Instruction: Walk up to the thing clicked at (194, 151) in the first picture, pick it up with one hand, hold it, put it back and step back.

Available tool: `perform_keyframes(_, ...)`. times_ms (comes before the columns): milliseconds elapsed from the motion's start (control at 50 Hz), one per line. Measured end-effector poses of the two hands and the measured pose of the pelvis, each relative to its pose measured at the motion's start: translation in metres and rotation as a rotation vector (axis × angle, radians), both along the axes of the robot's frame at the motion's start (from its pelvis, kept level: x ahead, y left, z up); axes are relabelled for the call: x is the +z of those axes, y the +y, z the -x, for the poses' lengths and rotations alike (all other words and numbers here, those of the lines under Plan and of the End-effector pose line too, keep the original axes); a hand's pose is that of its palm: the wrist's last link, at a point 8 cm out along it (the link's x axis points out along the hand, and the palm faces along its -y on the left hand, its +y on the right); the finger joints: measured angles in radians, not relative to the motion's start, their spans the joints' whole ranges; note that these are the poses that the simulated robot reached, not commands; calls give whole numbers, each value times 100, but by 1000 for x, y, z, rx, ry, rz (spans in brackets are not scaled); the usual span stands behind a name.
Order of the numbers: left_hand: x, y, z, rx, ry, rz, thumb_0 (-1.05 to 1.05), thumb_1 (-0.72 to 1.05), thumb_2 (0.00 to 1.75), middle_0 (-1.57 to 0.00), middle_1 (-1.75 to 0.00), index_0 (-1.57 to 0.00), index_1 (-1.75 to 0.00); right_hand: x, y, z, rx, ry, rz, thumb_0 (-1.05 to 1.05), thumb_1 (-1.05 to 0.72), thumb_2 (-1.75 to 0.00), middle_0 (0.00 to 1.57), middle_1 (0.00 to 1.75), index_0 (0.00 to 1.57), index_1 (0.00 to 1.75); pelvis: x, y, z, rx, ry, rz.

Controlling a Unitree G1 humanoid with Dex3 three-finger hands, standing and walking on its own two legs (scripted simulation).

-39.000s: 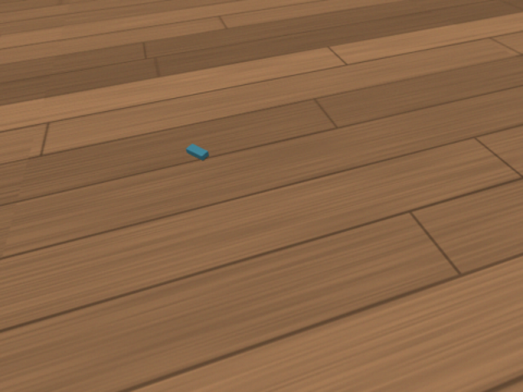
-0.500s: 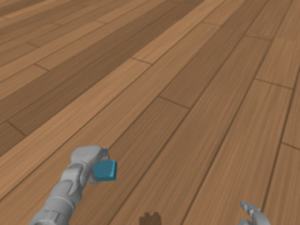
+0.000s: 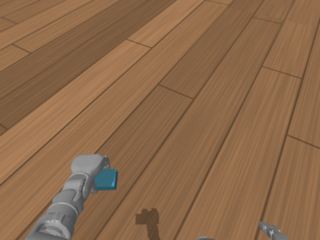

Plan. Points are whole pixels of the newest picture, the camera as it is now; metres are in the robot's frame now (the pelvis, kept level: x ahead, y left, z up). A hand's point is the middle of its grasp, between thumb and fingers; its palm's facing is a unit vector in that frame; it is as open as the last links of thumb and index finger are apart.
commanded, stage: crouch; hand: left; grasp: from above
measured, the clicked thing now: (96, 180) +0.32 +0.23 -0.13
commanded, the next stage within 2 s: lower in 1.64 s
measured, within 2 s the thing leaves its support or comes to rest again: neither
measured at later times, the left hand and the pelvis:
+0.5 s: hand (108, 181) +0.39 +0.25 -0.33, palm faces -0.45 +0.02 -0.89, open 8.4 cm; pelvis -0.05 +0.01 -0.21, yaw -1 degrees
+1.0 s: hand (114, 183) +0.43 +0.27 -0.50, palm faces -0.46 -0.02 -0.89, open 8.4 cm; pelvis -0.05 +0.01 -0.34, yaw -4 degrees
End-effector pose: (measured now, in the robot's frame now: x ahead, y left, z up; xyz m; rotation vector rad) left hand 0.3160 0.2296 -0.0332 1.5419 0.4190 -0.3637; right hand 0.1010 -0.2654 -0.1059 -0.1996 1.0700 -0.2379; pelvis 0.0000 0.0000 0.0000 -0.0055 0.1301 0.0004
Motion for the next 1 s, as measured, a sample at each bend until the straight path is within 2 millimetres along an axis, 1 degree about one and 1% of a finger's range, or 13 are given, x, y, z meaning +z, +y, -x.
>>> perform_keyframes(40, -16, 1, -5, -8, -3, -11, 1, 26, 24, -81, -38, -85, -33, -10, -5, 10, -2, 27, 15, 1, -89, -89, 20, 30, 20, 29, -11, 0, 3, 1, 45, 3)
perform_keyframes(100, -43, 4, -15, -17, -22, -28, 1, 27, 24, -80, -38, -85, -32, -31, -12, 27, -10, 72, 41, 1, -89, -89, 20, 30, 20, 29, -33, 1, 9, 4, 114, 10)
perform_keyframes(220, -102, 9, -40, -2, -64, -47, 1, 29, 22, -80, -36, -84, -31, -82, -19, 66, -43, 165, 86, 1, -89, -89, 20, 30, 20, 29, -86, 4, 21, 3, 246, 24)
perform_keyframes(320, -153, 12, -60, 22, -77, -48, 1, 30, 21, -80, -35, -84, -30, -131, -15, 95, -71, 233, 94, 1, -89, -89, 20, 30, 20, 29, -133, 6, 30, 0, 341, 34)
perform_keyframes(420, -204, 14, -71, 30, -61, -44, 1, 29, 22, -80, -36, -84, -31, -178, -3, 114, -80, 280, 77, 1, -89, -89, 20, 30, 20, 29, -176, 9, 40, 0, 407, 43)
perform_keyframes(480, -234, 17, -76, 33, -41, -40, 1, 29, 22, -79, -36, -83, -31, -204, 4, 119, -67, 294, 61, 1, -90, -89, 20, 30, 20, 29, -201, 10, 45, 1, 440, 49)
perform_keyframes(560, -274, 22, -83, 29, -19, -27, 1, 29, 22, -79, -36, -83, -32, -236, 10, 120, -39, 304, 49, 1, -90, -89, 20, 30, 20, 29, -232, 11, 50, 1, 481, 56)
perform_keyframes(640, -310, 27, -90, 24, -19, -15, 1, 29, 21, -79, -36, -84, -31, -263, 11, 118, 3, 315, 49, 1, -90, -89, 20, 30, 21, 29, -261, 10, 52, 1, 509, 66)
perform_keyframes(700, -334, 30, -97, 23, -27, -8, 1, 29, 22, -80, -36, -84, -31, -280, 9, 115, 27, 324, 56, 1, -90, -90, 20, 30, 21, 29, -280, 10, 53, 2, 525, 74)
perform_keyframes(780, -361, 33, -105, 31, -32, -5, 1, 29, 22, -80, -35, -85, -30, -296, 4, 111, 51, 338, 70, 1, -90, -90, 20, 30, 21, 29, -300, 9, 54, 0, 538, 81)
perform_keyframes(840, -378, 34, -112, 37, -31, -4, 1, 29, 22, -81, -34, -85, -29, -306, 0, 111, 65, 349, 78, 0, -90, -90, 20, 30, 21, 29, -313, 9, 53, -3, 542, 84)
perform_keyframes(920, -396, 35, -119, 41, -27, 0, 1, 28, 22, -82, -33, -86, -28, -316, -4, 113, 72, 366, 84, 0, -91, -90, 20, 30, 20, 29, -327, 8, 53, -11, 541, 89)
perform_keyframes(1000, -411, 37, -125, 42, -16, 3, 1, 29, 22, -82, -32, -87, -26, -324, -6, 119, 68, 387, 84, 0, -91, -90, 20, 30, 20, 29, -340, 9, 54, -16, 538, 94)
